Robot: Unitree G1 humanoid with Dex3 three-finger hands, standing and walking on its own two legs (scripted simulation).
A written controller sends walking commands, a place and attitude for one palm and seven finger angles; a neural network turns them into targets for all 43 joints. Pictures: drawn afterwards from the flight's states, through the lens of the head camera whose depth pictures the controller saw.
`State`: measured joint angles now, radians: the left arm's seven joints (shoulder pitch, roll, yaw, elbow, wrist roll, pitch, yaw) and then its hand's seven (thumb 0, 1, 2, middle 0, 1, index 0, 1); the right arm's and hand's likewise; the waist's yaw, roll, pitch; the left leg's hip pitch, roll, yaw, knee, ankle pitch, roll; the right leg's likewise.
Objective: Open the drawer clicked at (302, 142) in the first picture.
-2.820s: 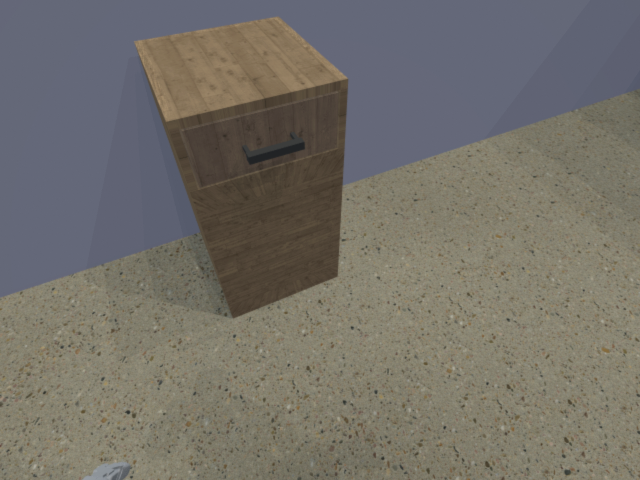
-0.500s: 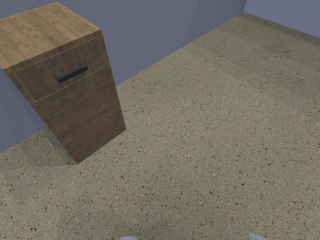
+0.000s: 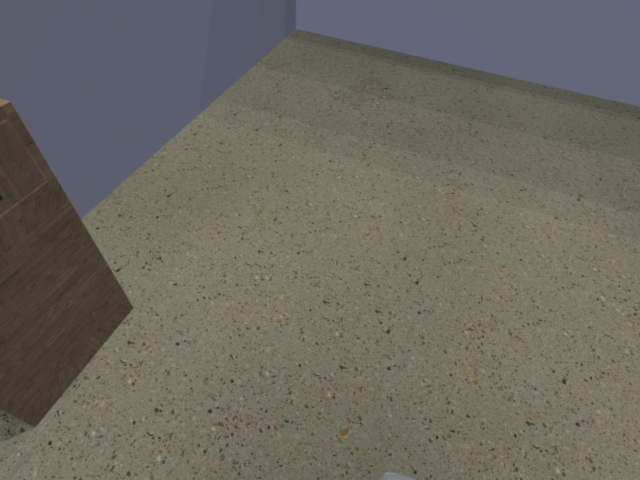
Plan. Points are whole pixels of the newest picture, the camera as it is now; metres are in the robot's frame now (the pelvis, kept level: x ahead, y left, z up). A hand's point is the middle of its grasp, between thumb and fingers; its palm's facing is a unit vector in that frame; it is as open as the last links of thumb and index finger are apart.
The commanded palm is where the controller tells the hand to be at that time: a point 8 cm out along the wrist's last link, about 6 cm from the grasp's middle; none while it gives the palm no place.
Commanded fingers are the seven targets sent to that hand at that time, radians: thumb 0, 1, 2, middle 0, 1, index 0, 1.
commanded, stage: walk to a spot facing it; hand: left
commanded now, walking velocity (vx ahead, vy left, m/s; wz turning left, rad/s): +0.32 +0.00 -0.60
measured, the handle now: out of the picture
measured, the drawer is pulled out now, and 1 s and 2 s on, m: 0.00 0.00 0.00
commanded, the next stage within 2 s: turn to face it in 1.06 s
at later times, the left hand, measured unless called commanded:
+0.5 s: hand (220, 445) +0.21 +0.15 -0.19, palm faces -0.17 -0.97 -0.17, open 7.4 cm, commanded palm none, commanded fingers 0.00 0.90 0.90 -0.20 -0.30 -0.20 -0.30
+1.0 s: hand (292, 281) +0.50 +0.06 -0.18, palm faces -0.44 -0.89 -0.13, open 7.4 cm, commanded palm none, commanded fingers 0.00 0.90 0.90 -0.20 -0.30 -0.20 -0.30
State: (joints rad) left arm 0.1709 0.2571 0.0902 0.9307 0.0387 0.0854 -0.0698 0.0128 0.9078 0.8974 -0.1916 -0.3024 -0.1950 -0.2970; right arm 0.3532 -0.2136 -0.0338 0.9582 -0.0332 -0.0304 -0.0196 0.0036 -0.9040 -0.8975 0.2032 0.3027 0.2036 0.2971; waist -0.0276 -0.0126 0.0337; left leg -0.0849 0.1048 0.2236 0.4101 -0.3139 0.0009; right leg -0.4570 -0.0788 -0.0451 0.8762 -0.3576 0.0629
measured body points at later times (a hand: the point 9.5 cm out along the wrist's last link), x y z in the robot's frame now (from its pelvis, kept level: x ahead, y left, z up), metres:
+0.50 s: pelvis +0.16 -0.03 -0.02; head +0.17 -0.01 +0.43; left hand +0.22 +0.20 -0.18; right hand +0.20 -0.29 -0.14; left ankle +0.29 +0.05 -0.73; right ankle +0.05 -0.16 -0.74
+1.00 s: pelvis +0.36 -0.06 +0.00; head +0.38 -0.06 +0.44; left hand +0.53 +0.11 -0.16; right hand +0.19 -0.21 -0.15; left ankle +0.30 +0.04 -0.74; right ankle +0.41 -0.24 -0.68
